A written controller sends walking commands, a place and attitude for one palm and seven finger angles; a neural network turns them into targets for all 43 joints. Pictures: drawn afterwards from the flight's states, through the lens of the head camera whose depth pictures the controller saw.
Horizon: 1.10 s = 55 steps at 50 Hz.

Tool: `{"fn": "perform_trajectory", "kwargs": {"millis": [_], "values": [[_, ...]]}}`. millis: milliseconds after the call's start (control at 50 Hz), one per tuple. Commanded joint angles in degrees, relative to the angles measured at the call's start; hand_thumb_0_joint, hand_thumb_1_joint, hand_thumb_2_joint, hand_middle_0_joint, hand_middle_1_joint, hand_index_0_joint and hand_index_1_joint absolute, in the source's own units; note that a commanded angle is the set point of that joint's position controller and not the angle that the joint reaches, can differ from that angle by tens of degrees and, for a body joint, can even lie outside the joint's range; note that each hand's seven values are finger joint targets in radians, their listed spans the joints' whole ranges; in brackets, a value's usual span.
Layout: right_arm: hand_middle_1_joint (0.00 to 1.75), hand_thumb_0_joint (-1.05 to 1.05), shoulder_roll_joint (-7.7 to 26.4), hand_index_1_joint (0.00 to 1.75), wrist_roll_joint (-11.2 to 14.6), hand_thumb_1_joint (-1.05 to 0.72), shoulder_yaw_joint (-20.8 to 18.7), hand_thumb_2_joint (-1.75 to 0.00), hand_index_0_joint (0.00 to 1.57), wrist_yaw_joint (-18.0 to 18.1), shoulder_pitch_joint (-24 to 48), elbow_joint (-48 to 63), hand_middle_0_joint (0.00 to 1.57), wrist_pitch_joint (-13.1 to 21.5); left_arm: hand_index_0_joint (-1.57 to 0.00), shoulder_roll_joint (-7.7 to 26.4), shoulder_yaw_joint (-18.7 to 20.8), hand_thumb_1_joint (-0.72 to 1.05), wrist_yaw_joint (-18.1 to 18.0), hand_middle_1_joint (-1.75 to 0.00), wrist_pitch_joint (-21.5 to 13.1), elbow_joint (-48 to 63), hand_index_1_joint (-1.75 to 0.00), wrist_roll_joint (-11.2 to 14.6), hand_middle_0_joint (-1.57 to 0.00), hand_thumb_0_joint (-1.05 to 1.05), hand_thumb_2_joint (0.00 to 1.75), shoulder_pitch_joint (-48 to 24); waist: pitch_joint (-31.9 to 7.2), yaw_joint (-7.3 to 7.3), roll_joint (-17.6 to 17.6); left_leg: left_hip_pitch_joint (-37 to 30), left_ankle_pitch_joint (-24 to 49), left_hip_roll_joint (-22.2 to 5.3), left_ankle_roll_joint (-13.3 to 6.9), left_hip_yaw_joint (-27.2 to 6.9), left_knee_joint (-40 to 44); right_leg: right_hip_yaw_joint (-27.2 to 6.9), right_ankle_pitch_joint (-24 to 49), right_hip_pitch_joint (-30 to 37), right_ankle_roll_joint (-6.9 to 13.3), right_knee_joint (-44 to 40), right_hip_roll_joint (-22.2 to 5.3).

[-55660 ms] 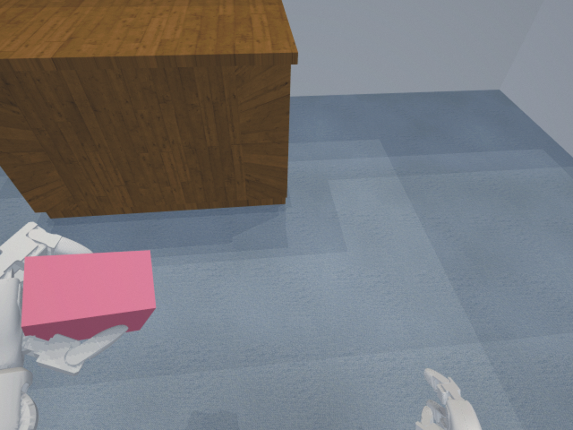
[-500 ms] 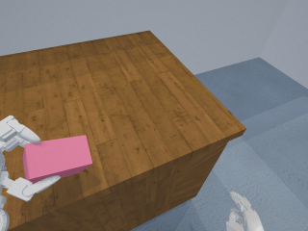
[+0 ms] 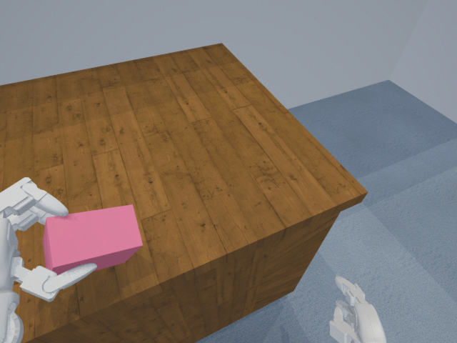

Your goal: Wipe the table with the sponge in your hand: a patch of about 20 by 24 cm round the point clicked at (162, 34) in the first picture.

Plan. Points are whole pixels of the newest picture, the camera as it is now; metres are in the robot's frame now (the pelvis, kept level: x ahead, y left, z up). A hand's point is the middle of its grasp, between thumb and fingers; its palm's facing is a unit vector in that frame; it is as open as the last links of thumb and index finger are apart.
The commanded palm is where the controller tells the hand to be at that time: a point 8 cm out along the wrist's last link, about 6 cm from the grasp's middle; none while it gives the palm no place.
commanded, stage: shuffle to correct the standing spot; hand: left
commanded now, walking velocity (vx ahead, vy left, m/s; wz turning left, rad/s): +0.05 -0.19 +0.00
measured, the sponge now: (103, 240) +0.24 +0.21 +0.10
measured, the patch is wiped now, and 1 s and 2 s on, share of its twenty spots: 0.90 0.90 0.90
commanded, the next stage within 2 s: none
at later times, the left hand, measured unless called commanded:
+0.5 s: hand (99, 220) +0.24 +0.20 +0.15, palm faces +0.32 -0.87 -0.37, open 10.1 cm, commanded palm +0.18 +0.24 +0.17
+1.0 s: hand (120, 222) +0.24 +0.17 +0.15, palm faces +0.33 -0.88 -0.35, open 10.1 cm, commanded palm +0.18 +0.22 +0.17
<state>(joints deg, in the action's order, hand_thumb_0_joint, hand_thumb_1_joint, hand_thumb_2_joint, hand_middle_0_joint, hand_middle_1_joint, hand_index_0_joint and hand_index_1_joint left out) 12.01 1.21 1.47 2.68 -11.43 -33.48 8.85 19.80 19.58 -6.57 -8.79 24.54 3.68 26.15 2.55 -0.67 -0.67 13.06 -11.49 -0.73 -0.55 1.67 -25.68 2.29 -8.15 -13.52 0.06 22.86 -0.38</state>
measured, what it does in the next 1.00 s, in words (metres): shifts its weight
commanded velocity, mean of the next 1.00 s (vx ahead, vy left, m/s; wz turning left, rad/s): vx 0.02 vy -0.20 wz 0.04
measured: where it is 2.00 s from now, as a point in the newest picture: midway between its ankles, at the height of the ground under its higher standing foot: outside the picture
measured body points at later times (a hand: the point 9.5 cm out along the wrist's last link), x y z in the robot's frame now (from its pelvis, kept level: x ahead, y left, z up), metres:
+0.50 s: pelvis +0.02 -0.04 +0.00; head +0.04 -0.04 +0.45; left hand +0.22 +0.24 +0.17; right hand +0.20 -0.26 -0.08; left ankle +0.03 +0.11 -0.74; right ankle +0.05 -0.12 -0.74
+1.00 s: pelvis +0.03 -0.07 -0.01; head +0.04 -0.07 +0.44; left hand +0.22 +0.22 +0.17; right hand +0.20 -0.29 -0.09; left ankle +0.03 +0.11 -0.74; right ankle +0.05 -0.12 -0.74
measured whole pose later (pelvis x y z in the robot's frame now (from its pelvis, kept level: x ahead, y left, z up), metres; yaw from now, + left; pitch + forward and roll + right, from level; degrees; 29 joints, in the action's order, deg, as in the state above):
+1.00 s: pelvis +0.03 -0.07 -0.01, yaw +1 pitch -1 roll -1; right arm 11.9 2.3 1.0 2.7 -10.5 -32.8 3.2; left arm 21.1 18.3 -6.4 -3.0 29.4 7.4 28.2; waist 2.5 0.7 -1.2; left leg 12.8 -15.2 -6.3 3.6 -1.5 -28.7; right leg 5.5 -12.2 -12.7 5.5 25.3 5.1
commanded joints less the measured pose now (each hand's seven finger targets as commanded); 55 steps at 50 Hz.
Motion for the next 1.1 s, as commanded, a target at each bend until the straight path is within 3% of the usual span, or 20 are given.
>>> {"fn": "perform_trajectory", "kwargs": {"millis": [0, 20, 40, 120, 140, 220, 240, 360, 520, 540, 620, 640, 780, 820, 840, 900, 920, 940, 1020, 1080], "values": [[0.3, 0.0, 6.9, 0.3, 0.2, -0.9, -2.7, -0.9, 0.2, 0.6, 5.5, 9.7, 0.2, 2.8, -1.2, 9.6, 5.5, 0.1, -0.5, -1.6, -3.5, 15.2, -1.6, 0.7, -1.2, 0.0, 1.3, -7.2, -7.3, 0.28, -1.2, -1.5, -2.0, -6.4, -1.0, -6.6, 6.7, -4.7, -0.3, 2.4, 0.6, -3.4, -4.5], [0.3, 0.0, 6.8, 0.3, 0.4, -0.9, -2.4, -0.9, 0.2, 0.6, 7.0, 9.9, 0.2, 2.6, -1.2, 11.4, 6.8, 0.1, -1.0, -1.6, -3.3, 16.1, -1.6, 0.5, -1.2, 0.0, 1.3, -8.1, -7.2, 0.19, -3.1, -2.0, -3.4, -6.8, -1.0, -7.0, 7.7, -4.5, -1.8, 1.7, 0.6, -2.8, -4.1], [0.3, 0.0, 6.5, 0.3, 0.0, -0.9, -2.3, -0.9, 0.2, 0.6, 6.2, 9.7, 0.2, 2.5, -1.2, 9.1, 5.0, 0.1, -0.8, -1.6, -3.6, 16.6, -1.6, 0.6, -1.2, 0.0, 1.3, -8.6, -7.2, 0.19, -3.4, -1.3, -4.1, -7.4, -1.2, -7.5, 8.3, -3.6, -1.3, 2.0, 0.6, -2.1, -3.5], [0.3, 0.0, 6.3, 0.3, 0.3, -0.9, -2.6, -0.9, 0.2, 0.4, 6.9, 10.3, 0.2, 2.4, -1.2, 11.9, 7.5, 0.1, -1.3, -1.6, -3.5, 19.3, -1.6, 0.6, -1.2, 0.0, 1.3, -8.4, -9.5, -0.06, -6.9, -3.2, -0.1, -8.3, -0.7, -7.9, 8.0, -3.3, 1.7, 3.2, 0.7, 0.2, -3.3], [0.3, 0.0, 6.0, 0.3, -0.1, -0.9, -2.4, -0.9, 0.2, 0.3, 6.2, 10.1, 0.2, 2.1, -1.2, 9.9, 5.9, 0.1, -1.0, -1.6, -3.6, 17.9, -1.6, 0.8, -1.2, 0.0, 1.3, -7.0, -8.6, -0.09, -5.7, -1.9, -0.4, -8.8, -1.0, -7.8, 7.9, -2.6, 1.8, 3.1, 0.6, -0.3, -3.1], [0.3, 0.0, 5.9, 0.3, 0.5, -0.9, -2.8, -0.9, 0.2, -0.2, 6.7, 10.6, 0.2, 1.3, -1.2, 10.9, 7.4, 0.1, -0.9, -1.6, -2.7, 17.3, -1.6, 1.3, -1.2, 0.0, 1.3, -4.5, -9.9, 0.22, -5.4, -4.2, 6.5, -8.7, -0.6, -6.4, 5.0, -3.3, 5.7, 3.2, 0.9, 0.0, -3.6], [0.3, 0.0, 5.8, 0.3, 0.1, -0.9, -2.6, -0.9, 0.2, -0.3, 5.9, 10.3, 0.2, 0.8, -1.2, 9.0, 5.7, 0.1, -0.4, -1.6, -2.7, 15.9, -1.6, 1.5, -1.2, 0.0, 1.3, -3.7, -8.9, 0.34, -4.7, -2.8, 5.2, -9.0, -0.9, -6.0, 4.8, -2.9, 5.4, 2.8, 0.8, -0.8, -3.3], [0.3, 0.0, 5.9, 0.3, 0.7, -0.9, -3.0, -0.9, 0.2, -0.2, 5.7, 11.0, 0.2, -0.5, -1.2, 10.5, 6.8, 0.1, -0.1, -1.6, -1.5, 16.0, -1.6, 2.3, -1.2, 0.0, 1.3, -3.1, -8.7, 0.71, -2.2, -2.1, 3.0, -8.8, -1.1, -5.1, 2.8, -4.5, 5.0, 2.6, 1.0, -1.7, -3.7], [0.3, 0.0, 5.8, 0.3, 1.1, -0.9, -2.5, -0.9, 0.2, 0.5, 6.7, 10.8, 0.2, -1.0, -1.2, 13.2, 8.2, 0.1, -0.9, -1.6, -0.6, 20.0, -1.6, 3.2, -1.2, 0.0, 1.3, -1.5, -10.0, 0.86, -4.1, -3.7, 5.0, -7.1, -1.1, -4.3, 1.4, -4.2, 5.2, 4.3, 1.5, -2.7, -5.1], [0.3, 0.0, 5.7, 0.3, 0.8, -0.9, -2.4, -0.9, 0.2, 0.6, 6.0, 10.4, 0.2, -1.1, -1.2, 11.4, 7.0, 0.1, -0.8, -1.6, -0.5, 18.8, -1.6, 3.3, -1.2, 0.0, 1.3, -0.4, -9.4, 0.95, -3.7, -2.7, 4.1, -7.0, -1.2, -4.2, 1.1, -3.7, 4.5, 4.4, 1.4, -3.4, -5.1], [0.3, 0.0, 6.0, 0.3, 1.5, -0.9, -2.6, -0.9, 0.2, 0.7, 6.5, 10.3, 0.2, -1.5, -1.2, 12.6, 7.9, 0.1, -1.1, -1.6, 0.4, 17.9, -1.6, 3.7, -1.2, 0.0, 1.3, 0.0, -8.6, 1.22, -1.6, -3.7, 2.6, -6.6, -1.0, -3.6, -0.3, -5.0, 2.7, 2.2, 1.6, -4.7, -5.8], [0.3, 0.0, 6.1, 0.3, 1.1, -0.9, -2.7, -0.9, 0.2, 0.8, 5.6, 9.9, 0.2, -1.7, -1.2, 10.9, 6.7, 0.1, -0.9, -1.6, 0.3, 17.2, -1.6, 3.9, -1.2, 0.0, 1.3, -0.2, -8.1, 1.35, -0.9, -3.0, 2.6, -6.8, -1.1, -3.7, -0.5, -4.6, 3.0, 2.1, 1.6, -4.8, -5.4], [0.3, 0.0, 6.3, 0.3, 1.3, -0.9, -2.8, -0.9, 0.2, 0.6, 6.0, 9.7, 0.2, -2.0, -1.2, 11.4, 6.4, 0.1, -0.6, -1.6, 1.6, 15.1, -1.6, 4.1, -1.2, 0.0, 1.3, -2.7, -7.1, 1.31, 1.7, -2.9, 0.3, -6.5, -1.1, -2.8, -2.7, -6.4, -0.3, 0.0, 1.4, -6.7, -6.2], [0.3, 0.0, 6.1, 0.3, 1.7, -0.9, -2.4, -0.9, 0.2, 0.6, 7.4, 9.7, 0.2, -2.2, -1.2, 12.3, 6.5, 0.1, -0.9, -1.6, 1.7, 16.5, -1.6, 4.0, -1.2, 0.0, 1.3, -3.4, -7.7, 1.35, 0.2, -4.0, 0.7, -6.7, -1.2, -2.9, -2.2, -6.2, -0.7, 0.0, 1.6, -6.2, -6.5], [0.3, 0.0, 6.2, 0.3, 1.2, -0.9, -2.5, -0.9, 0.2, 0.5, 6.8, 9.5, 0.2, -2.4, -1.2, 10.9, 5.6, 0.1, -0.8, -1.6, 1.4, 16.8, -1.6, 4.1, -1.2, 0.0, 1.3, -3.1, -7.7, 1.35, -0.9, -3.6, 1.0, -7.1, -1.4, -3.0, -2.1, -5.7, 0.2, 0.5, 1.5, -6.0, -5.9], [0.3, 0.0, 6.2, 0.3, 1.3, -0.9, -2.8, -0.9, 0.2, 0.3, 6.6, 10.2, 0.2, -2.5, -1.2, 12.4, 6.7, 0.1, -0.7, -1.6, 1.3, 19.2, -1.6, 4.2, -1.2, 0.0, 1.3, -2.6, -8.7, 0.91, -1.6, -3.0, 3.5, -7.4, -1.3, -3.1, -2.2, -5.9, 4.7, 3.3, 1.3, -4.8, -5.9], [0.3, 0.0, 6.1, 0.3, 1.6, -0.9, -2.6, -0.9, 0.2, 0.3, 7.6, 10.1, 0.2, -2.6, -1.2, 13.4, 7.1, 0.1, -1.0, -1.6, 1.2, 20.3, -1.6, 4.1, -1.2, 0.0, 1.3, -2.6, -9.4, 1.09, -3.6, -3.9, 4.5, -7.6, -1.3, -3.6, -1.0, -5.4, 4.9, 3.6, 1.4, -3.7, -5.9], [0.3, 0.0, 6.0, 0.3, 1.0, -0.9, -2.4, -0.9, 0.2, 0.3, 7.1, 10.1, 0.2, -2.8, -1.2, 12.1, 6.5, 0.1, -0.9, -1.6, 0.9, 20.2, -1.6, 4.2, -1.2, 0.0, 1.3, -1.9, -9.0, 1.06, -3.8, -3.0, 4.9, -8.1, -1.5, -3.9, -0.7, -4.5, 5.5, 4.1, 1.2, -3.5, -5.2], [0.3, 0.0, 6.0, 0.3, 1.6, -0.9, -2.6, -0.9, 0.2, 0.2, 7.3, 10.3, 0.2, -3.1, -1.2, 13.3, 7.7, 0.1, -1.1, -1.6, 1.1, 20.1, -1.6, 4.2, -1.2, 0.0, 1.3, -0.4, -8.8, 1.09, -4.7, -3.2, 5.5, -8.1, -1.2, -3.9, -0.4, -5.0, 6.5, 4.4, 1.2, -3.0, -5.4], [0.3, 0.0, 6.4, 0.3, 1.2, -0.9, -3.0, -0.9, 0.2, 0.2, 6.0, 10.2, 0.2, -3.3, -1.2, 12.6, 7.7, 0.1, -0.7, -1.6, 1.1, 18.8, -1.6, 4.5, -1.2, 0.0, 1.3, 0.2, -8.7, 1.05, -3.0, -2.0, 6.0, -8.5, -1.1, -3.8, -0.7, -4.5, 7.9, 5.3, 0.9, -3.0, -5.0]]}}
